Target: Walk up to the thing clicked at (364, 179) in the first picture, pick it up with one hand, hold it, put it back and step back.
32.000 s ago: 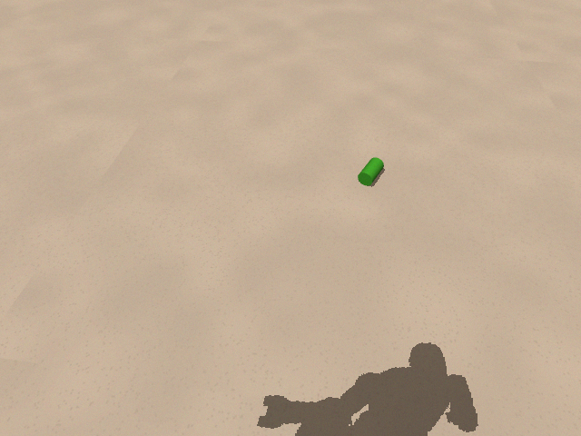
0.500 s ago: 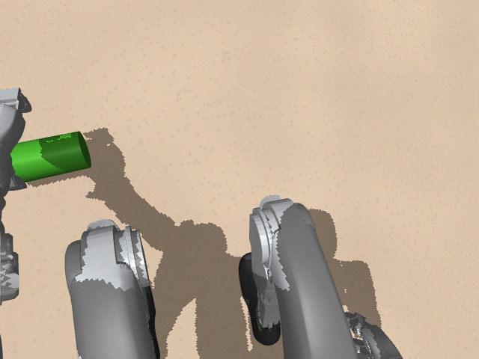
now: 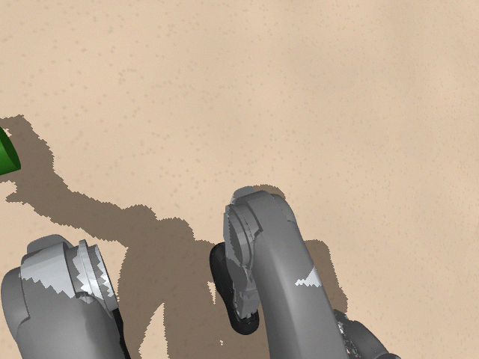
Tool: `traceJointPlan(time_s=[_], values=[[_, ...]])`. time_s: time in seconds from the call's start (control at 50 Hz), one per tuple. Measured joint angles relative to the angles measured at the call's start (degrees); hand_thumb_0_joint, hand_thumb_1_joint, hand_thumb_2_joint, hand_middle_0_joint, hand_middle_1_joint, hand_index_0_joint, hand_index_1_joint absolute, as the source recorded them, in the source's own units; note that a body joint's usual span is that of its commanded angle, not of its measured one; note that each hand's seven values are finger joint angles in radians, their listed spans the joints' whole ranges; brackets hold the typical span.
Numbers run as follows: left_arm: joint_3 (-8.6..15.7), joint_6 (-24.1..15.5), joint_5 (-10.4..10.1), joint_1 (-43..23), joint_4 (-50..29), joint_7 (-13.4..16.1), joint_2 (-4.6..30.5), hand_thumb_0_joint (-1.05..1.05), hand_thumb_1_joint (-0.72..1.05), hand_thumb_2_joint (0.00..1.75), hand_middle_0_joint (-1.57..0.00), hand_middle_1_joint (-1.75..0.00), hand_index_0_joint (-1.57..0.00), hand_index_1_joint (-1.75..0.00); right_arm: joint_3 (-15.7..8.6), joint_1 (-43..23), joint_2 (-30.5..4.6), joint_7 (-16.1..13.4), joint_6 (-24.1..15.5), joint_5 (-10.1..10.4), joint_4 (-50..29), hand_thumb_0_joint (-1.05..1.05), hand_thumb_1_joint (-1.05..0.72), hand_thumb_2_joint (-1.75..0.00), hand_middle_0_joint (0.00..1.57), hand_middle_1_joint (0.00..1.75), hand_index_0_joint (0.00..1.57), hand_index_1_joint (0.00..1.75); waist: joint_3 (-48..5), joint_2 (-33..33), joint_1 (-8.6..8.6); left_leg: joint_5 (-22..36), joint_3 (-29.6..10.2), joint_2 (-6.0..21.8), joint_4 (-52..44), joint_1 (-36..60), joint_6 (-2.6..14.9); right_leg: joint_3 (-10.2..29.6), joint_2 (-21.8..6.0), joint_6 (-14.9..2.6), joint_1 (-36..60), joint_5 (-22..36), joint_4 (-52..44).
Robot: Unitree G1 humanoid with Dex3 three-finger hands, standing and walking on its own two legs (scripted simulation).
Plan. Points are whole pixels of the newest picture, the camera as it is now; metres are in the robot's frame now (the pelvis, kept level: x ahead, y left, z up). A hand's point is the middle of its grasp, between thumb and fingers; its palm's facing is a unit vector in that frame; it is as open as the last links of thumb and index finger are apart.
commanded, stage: rest palm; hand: left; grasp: from above
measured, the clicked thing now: out of the picture +0.45 +0.34 -0.26
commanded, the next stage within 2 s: close in 0.46 s
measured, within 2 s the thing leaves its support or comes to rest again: neither
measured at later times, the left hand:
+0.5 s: hand out of the picture +0.43 +0.33 -0.23, palm faces -0.44 -0.17 -0.88, open 14.4 cm
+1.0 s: hand out of the picture +0.44 +0.33 -0.25, palm faces -0.43 -0.17 -0.89, open 12.4 cm
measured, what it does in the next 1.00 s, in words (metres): stands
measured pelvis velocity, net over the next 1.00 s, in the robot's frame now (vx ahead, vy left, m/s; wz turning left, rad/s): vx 0.00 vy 0.00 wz -0.04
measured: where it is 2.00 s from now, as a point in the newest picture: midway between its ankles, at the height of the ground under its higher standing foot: (179, 326)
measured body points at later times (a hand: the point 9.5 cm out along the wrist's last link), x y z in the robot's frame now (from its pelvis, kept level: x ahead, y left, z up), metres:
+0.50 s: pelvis +0.00 +0.00 +0.00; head +0.27 +0.12 +0.34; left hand +0.45 +0.34 -0.18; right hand +0.07 -0.26 -0.07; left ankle +0.07 +0.14 -0.27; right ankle +0.11 -0.12 -0.27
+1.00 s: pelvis +0.00 +0.00 +0.00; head +0.28 +0.12 +0.33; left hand +0.46 +0.34 -0.20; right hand +0.07 -0.25 -0.07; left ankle +0.07 +0.14 -0.27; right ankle +0.11 -0.12 -0.27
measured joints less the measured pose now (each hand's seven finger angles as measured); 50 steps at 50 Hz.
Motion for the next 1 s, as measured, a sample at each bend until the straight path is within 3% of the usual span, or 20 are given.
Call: traceJointPlan(time_s=[0.12,0.26,0.5,0.6,0.68,0.8,1.0], values=[[0.6,0.7,-2.2,1.2,-0.7,-1.1,0.3,0.0,-0.54,1.02,-0.08,-0.97,-0.07,-0.99,1.0,-0.1,0.7,1.2,-1.2,-0.4,0.1,0.0,-0.9,-0.9,0.21,0.29,0.2,0.3,0.5,0.5,-0.17,-1.5,-0.6,0.4,0.7,0.4,0.05,-0.4,0.4,0.2,0.4,-0.9,0.2],[2.1,-0.3,-2.7,2.3,-0.5,-1.9,1.2,0.0,-0.55,1.02,-0.08,-0.96,-0.06,-0.98,1.4,-0.9,0.6,2.0,-2.1,-0.5,-0.9,0.0,-0.9,-0.9,0.21,0.29,0.2,0.3,1.2,0.3,-0.08,-2.4,-1.1,0.4,1.0,1.2,-0.18,-0.8,0.4,0.18,1.3,-1.6,0.2],[-0.2,-2.4,-1.5,1.6,0.9,-0.2,2.1,0.0,-0.57,1.05,-0.08,-0.95,-0.06,-0.98,1.5,-2.3,-1.5,2.7,-2.7,-1.1,-0.8,0.0,-0.9,-0.9,0.2,0.29,0.2,0.3,1.8,-1.1,0.34,-2.3,-1.9,0.2,1.5,1.7,-0.27,-1.4,0.6,0.16,2.1,-1.3,0.1],[0.4,-2.2,-0.6,1.3,2.1,1.4,2.6,0.0,-0.55,1.05,-0.09,-0.96,-0.07,-0.99,1.7,-2.6,-1.9,2.9,-3.2,-1.4,-1.0,0.0,-0.9,-0.9,0.2,0.29,0.2,0.3,2.0,-1.7,-0.18,-2.3,-2.2,0.3,1.8,1.8,-0.11,-1.6,0.8,0.36,2.3,-1.1,0.0],[-1.3,-1.4,-0.8,0.5,2.9,2.2,2.6,0.0,-0.5,1.02,-0.12,-0.97,-0.1,-0.99,2.4,-2.8,-2.0,3.3,-3.9,-1.5,-1.1,0.0,-0.9,-0.9,0.2,0.29,0.2,0.3,2.2,-1.9,-0.37,-2.2,-2.3,0.3,1.9,1.6,0.03,-1.7,0.8,0.34,2.2,-1.0,-0.1],[0.0,-0.8,-0.8,0.5,3.1,2.7,3.1,0.0,-0.38,0.95,-0.18,-0.94,-0.18,-0.95,2.9,-3.1,-1.7,3.8,-5.0,-1.5,-1.2,0.0,-0.9,-0.9,0.2,0.29,0.2,0.3,2.9,-2.1,-0.89,-2.5,-2.4,0.4,2.2,1.6,0.1,-1.8,1.0,0.36,2.4,-1.1,0.1],[0.7,-0.4,-2.7,0.8,2.8,1.8,4.4,0.0,-0.25,0.83,-0.28,-0.87,-0.29,-0.86,3.7,-3.1,-1.5,4.3,-5.9,-1.6,-1.4,0.0,-0.9,-0.9,0.2,0.29,0.2,0.3,4.0,-2.1,-0.95,-2.7,-2.8,0.4,2.5,1.8,-0.03,-2.0,1.1,0.74,2.4,-1.1,0.1]])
